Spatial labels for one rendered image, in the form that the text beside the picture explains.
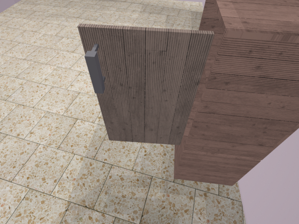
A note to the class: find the handle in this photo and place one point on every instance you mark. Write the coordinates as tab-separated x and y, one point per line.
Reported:
93	64

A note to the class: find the cupboard door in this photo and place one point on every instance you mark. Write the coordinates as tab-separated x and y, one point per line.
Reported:
151	79

